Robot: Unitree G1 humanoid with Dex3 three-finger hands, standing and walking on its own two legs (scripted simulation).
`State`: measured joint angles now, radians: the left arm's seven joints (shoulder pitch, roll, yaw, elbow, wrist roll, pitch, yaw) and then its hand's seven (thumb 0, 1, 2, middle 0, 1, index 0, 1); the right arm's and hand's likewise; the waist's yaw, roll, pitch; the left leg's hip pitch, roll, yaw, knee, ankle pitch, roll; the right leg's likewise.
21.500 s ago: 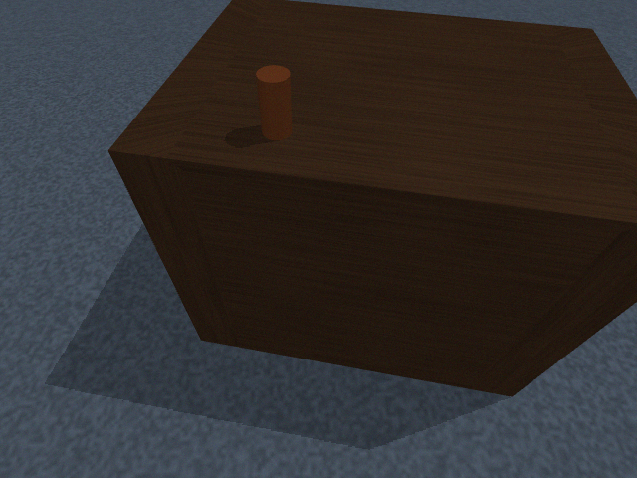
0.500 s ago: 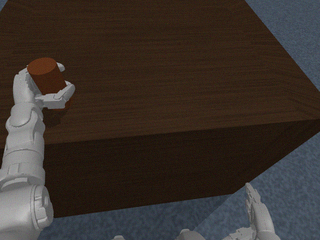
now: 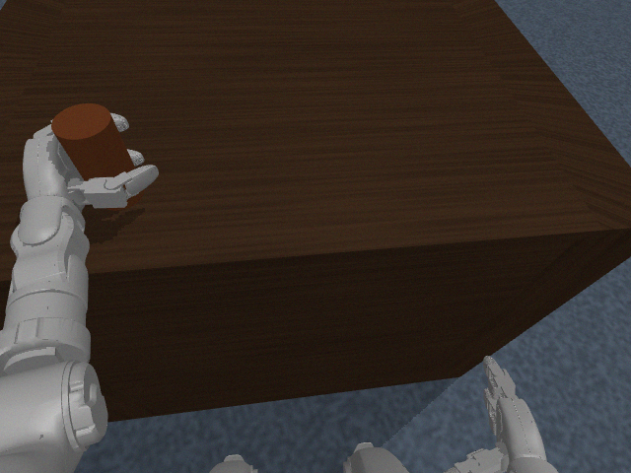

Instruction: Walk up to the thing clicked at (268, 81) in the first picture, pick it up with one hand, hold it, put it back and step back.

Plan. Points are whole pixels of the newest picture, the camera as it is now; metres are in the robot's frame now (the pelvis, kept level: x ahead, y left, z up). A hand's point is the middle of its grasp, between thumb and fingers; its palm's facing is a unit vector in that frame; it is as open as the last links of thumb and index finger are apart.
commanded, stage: open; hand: left
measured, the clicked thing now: (103, 160) +0.46 +0.22 +0.13
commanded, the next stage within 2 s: withdraw in 0.20 s
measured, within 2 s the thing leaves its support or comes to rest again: neither
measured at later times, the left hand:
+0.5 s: hand (91, 149) +0.46 +0.23 +0.14, palm faces +0.22 -0.98 +0.02, open 14.2 cm
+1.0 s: hand out of the picture +0.45 +0.34 +0.24, palm faces +0.36 -0.90 -0.23, open 17.1 cm
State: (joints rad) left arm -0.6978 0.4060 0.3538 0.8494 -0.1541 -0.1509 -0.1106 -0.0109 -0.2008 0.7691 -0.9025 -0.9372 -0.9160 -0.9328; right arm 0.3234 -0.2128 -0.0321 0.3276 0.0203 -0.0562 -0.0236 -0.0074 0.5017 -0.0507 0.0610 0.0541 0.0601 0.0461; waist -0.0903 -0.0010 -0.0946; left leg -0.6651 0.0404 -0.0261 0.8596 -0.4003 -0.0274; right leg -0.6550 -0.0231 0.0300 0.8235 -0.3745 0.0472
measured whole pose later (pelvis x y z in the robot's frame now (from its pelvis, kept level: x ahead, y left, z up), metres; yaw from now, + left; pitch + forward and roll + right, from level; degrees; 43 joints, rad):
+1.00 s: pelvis +0.01 +0.00 +0.02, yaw +0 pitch +9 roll -1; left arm -0.92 0.78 0.43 1.03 0.02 0.07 -0.19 -0.01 -0.50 0.06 -0.10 -0.10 -0.11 -0.09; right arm 0.34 -0.24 -0.01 0.38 0.04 -0.06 -0.01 -0.01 0.55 -0.05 0.06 0.06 0.06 0.05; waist -0.07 0.04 -0.09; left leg -0.54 0.03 -0.02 0.73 -0.35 -0.02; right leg -0.53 -0.04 0.03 0.69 -0.32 0.05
